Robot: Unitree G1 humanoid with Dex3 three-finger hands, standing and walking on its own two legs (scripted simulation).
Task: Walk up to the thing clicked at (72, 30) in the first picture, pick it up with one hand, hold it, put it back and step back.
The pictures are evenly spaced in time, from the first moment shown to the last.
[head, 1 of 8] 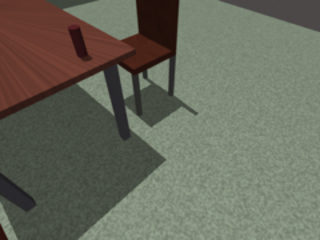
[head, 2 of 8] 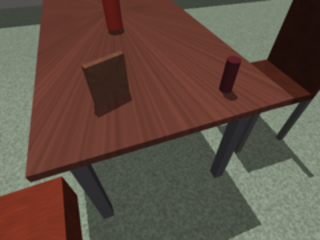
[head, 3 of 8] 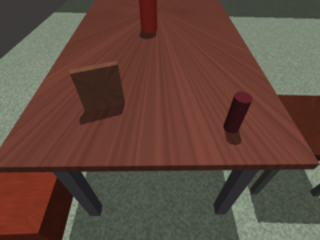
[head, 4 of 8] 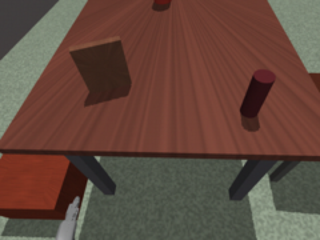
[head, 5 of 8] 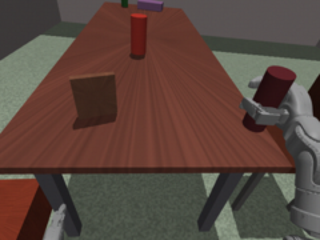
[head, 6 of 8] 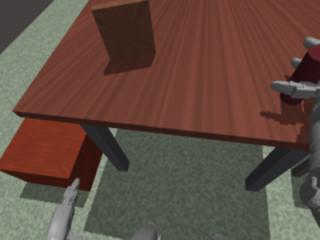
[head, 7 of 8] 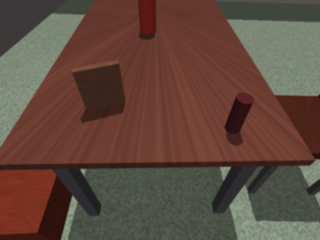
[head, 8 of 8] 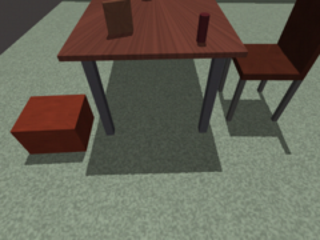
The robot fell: no
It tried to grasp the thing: yes
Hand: right
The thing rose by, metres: 0.22
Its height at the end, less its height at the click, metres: +0.00
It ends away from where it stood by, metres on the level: 0.01
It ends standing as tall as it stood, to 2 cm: yes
